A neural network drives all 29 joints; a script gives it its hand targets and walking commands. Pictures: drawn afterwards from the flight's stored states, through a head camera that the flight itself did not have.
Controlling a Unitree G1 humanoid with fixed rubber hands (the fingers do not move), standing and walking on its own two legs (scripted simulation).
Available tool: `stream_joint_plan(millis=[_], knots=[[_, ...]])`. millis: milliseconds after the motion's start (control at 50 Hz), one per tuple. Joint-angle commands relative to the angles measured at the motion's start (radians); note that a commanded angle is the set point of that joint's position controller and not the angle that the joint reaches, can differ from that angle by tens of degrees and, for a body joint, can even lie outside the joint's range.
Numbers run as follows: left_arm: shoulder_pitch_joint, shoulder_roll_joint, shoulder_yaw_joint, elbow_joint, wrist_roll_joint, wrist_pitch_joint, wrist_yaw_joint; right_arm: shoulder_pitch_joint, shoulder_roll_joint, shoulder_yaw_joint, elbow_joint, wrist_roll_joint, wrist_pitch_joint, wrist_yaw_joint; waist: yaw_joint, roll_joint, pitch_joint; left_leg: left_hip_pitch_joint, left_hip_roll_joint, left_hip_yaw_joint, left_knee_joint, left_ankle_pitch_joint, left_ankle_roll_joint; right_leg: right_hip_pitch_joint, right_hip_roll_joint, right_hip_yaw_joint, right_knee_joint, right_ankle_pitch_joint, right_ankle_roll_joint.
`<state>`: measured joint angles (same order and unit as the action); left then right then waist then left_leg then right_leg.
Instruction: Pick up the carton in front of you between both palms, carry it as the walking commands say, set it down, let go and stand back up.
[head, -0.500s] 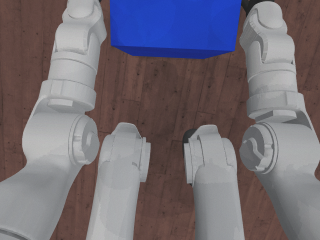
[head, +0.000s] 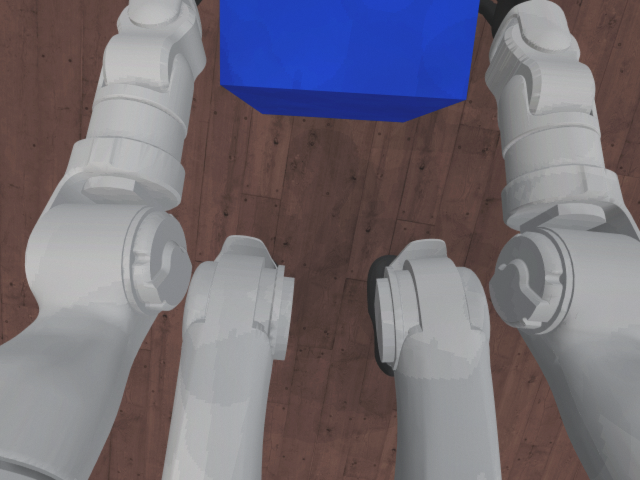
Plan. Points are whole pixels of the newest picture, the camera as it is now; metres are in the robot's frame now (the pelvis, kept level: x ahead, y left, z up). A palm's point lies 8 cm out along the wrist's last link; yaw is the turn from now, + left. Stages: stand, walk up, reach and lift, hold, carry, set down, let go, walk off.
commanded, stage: set down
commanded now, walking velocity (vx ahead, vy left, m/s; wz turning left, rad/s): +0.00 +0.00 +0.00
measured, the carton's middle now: (343, 13) +0.56 -0.01 -0.25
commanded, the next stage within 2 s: let go in 1.86 s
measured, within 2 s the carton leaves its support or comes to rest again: neither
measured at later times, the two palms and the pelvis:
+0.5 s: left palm out of the picture +0.56 +0.14 -0.17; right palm (516, 5) +0.55 -0.17 -0.17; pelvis +0.00 +0.00 -0.01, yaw +0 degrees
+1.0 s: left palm out of the picture +0.57 +0.17 -0.13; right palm out of the picture +0.56 -0.20 -0.13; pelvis +0.00 +0.00 +0.00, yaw +0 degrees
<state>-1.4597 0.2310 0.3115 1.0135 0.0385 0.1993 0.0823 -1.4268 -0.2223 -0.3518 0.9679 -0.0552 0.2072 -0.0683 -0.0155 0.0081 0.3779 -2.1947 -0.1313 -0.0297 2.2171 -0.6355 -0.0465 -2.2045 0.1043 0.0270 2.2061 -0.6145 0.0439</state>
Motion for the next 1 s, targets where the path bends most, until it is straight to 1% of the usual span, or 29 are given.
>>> stream_joint_plan(millis=[0,240,300,320,340,420,440,480,500,520,540,560,580,600,640,680,720,780,860,940,980], knots=[[-0.511,-0.8,-0.259,-0.038,-0.046,-0.01,-0.247,-0.531,0.791,0.286,-0.03,0.049,-0.011,0.25,-0.004,0.007,-0.877,0.349,-0.01,0.061,-0.176,0.238,0.053,0.398,0.02,-0.066,-0.158,0.245,-0.046],[-0.403,-0.695,-0.171,0.047,0.031,0.024,-0.271,-0.438,0.679,0.192,0.06,-0.02,0.019,0.273,0.001,0.008,-0.668,0.295,0.0,0.042,-0.173,0.151,0.064,0.332,0.012,-0.054,-0.159,0.145,-0.059],[-0.368,-0.666,-0.151,0.064,0.049,0.032,-0.273,-0.406,0.646,0.17,0.078,-0.035,0.026,0.276,0.001,0.008,-0.63,0.289,0.002,0.04,-0.172,0.14,0.065,0.324,0.01,-0.053,-0.158,0.132,-0.061],[-0.353,-0.639,-0.138,0.066,0.061,0.029,-0.264,-0.384,0.624,0.156,0.09,-0.044,0.022,0.266,0.006,0.009,-0.609,0.289,0.003,0.041,-0.173,0.133,0.06,0.324,0.01,-0.05,-0.156,0.125,-0.058],[-0.359,-0.645,-0.141,0.062,0.058,0.03,-0.269,-0.394,0.626,0.159,0.08,-0.044,0.023,0.271,0.0,0.005,-0.612,0.295,0.003,0.039,-0.171,0.14,0.064,0.328,0.011,-0.051,-0.155,0.132,-0.059],[-0.349,-0.626,-0.143,0.065,0.057,0.027,-0.268,-0.38,0.608,0.155,0.089,-0.042,0.019,0.27,0.004,0.004,-0.61,0.313,0.008,0.042,-0.164,0.148,0.058,0.348,0.005,-0.05,-0.146,0.145,-0.054],[-0.338,-0.587,-0.134,0.062,0.064,0.019,-0.255,-0.363,0.578,0.142,0.093,-0.048,0.01,0.255,0.008,0.003,-0.605,0.322,0.01,0.046,-0.163,0.147,0.05,0.359,0.002,-0.05,-0.142,0.145,-0.048],[-0.344,-0.561,-0.135,0.055,0.058,0.009,-0.249,-0.365,0.554,0.141,0.086,-0.043,0.001,0.249,0.007,-0.003,-0.634,0.349,0.015,0.051,-0.157,0.166,0.044,0.392,-0.001,-0.055,-0.136,0.169,-0.041],[-0.331,-0.507,-0.122,0.054,0.059,0.001,-0.236,-0.352,0.5,0.129,0.084,-0.044,-0.008,0.237,0.005,-0.002,-0.65,0.365,0.019,0.056,-0.155,0.175,0.038,0.409,-0.004,-0.058,-0.134,0.179,-0.035],[-0.277,-0.351,-0.074,0.053,0.068,-0.016,-0.197,-0.3,0.344,0.087,0.091,-0.054,-0.023,0.202,0.008,0.002,-0.664,0.394,0.028,0.061,-0.155,0.187,0.027,0.418,-0.012,-0.064,-0.13,0.187,-0.025],[-0.257,-0.193,-0.046,0.048,0.074,-0.034,-0.161,-0.265,0.198,0.051,0.086,-0.059,-0.042,0.162,0.002,0.004,-0.699,0.431,0.036,0.06,-0.153,0.207,0.018,0.45,-0.02,-0.071,-0.128,0.209,-0.016],[-0.219,-0.014,-0.017,0.051,0.074,-0.054,-0.115,-0.227,0.022,0.026,0.091,-0.057,-0.063,0.112,0.002,0.012,-0.738,0.466,0.043,0.062,-0.151,0.229,0.009,0.471,-0.028,-0.076,-0.125,0.228,-0.008],[-0.211,0.165,0.004,0.01,0.059,-0.084,-0.061,-0.215,-0.159,0.009,0.066,-0.035,-0.095,0.058,0.003,0.016,-0.793,0.494,0.046,0.061,-0.147,0.27,0.004,0.48,-0.03,-0.081,-0.122,0.26,0.0],[-0.259,0.236,-0.021,-0.022,0.017,-0.106,-0.026,-0.259,-0.228,0.011,0.033,0.006,-0.12,0.02,0.0,0.015,-0.893,0.516,0.05,0.054,-0.135,0.336,0.005,0.507,-0.029,-0.08,-0.115,0.323,0.002],[-0.328,0.273,-0.08,-0.026,-0.083,-0.133,0.01,-0.316,-0.279,0.056,0.027,0.089,-0.149,-0.018,-0.004,0.022,-1.045,0.557,0.057,0.041,-0.103,0.462,0.007,0.538,-0.038,-0.067,-0.082,0.448,-0.005],[-0.351,0.276,-0.146,-0.025,-0.159,-0.148,0.019,-0.344,-0.291,0.125,0.02,0.161,-0.165,-0.029,-0.006,0.018,-1.139,0.552,0.065,0.034,-0.085,0.523,0.008,0.577,-0.05,-0.051,-0.062,0.527,-0.013],[-0.353,0.27,-0.199,-0.019,-0.223,-0.152,0.015,-0.358,-0.283,0.184,0.013,0.218,-0.17,-0.029,-0.009,0.005,-1.217,0.542,0.074,0.034,-0.081,0.538,0.011,0.629,-0.06,-0.044,-0.055,0.565,-0.018],[-0.336,0.273,-0.239,-0.007,-0.28,-0.145,0.01,-0.341,-0.284,0.227,0.023,0.27,-0.16,-0.029,-0.017,-0.004,-1.286,0.548,0.082,0.043,-0.093,0.508,0.015,0.671,-0.068,-0.045,-0.068,0.552,-0.02],[-0.317,0.294,-0.235,-0.018,-0.285,-0.123,0.017,-0.32,-0.297,0.226,0.01,0.281,-0.136,-0.035,-0.013,0.002,-1.371,0.592,0.084,0.055,-0.13,0.451,0.022,0.699,-0.067,-0.057,-0.111,0.493,-0.024],[-0.325,0.311,-0.198,-0.097,-0.253,-0.089,0.034,-0.328,-0.305,0.206,-0.074,0.263,-0.101,-0.048,-0.003,0.001,-1.491,0.651,0.075,0.073,-0.202,0.407,0.034,0.744,-0.055,-0.075,-0.183,0.442,-0.03],[-0.317,0.307,-0.178,-0.114,-0.23,-0.067,0.041,-0.321,-0.301,0.19,-0.09,0.247,-0.078,-0.054,-0.001,-0.001,-1.492,0.655,0.07,0.079,-0.246,0.382,0.038,0.738,-0.05,-0.08,-0.228,0.41,-0.032]])
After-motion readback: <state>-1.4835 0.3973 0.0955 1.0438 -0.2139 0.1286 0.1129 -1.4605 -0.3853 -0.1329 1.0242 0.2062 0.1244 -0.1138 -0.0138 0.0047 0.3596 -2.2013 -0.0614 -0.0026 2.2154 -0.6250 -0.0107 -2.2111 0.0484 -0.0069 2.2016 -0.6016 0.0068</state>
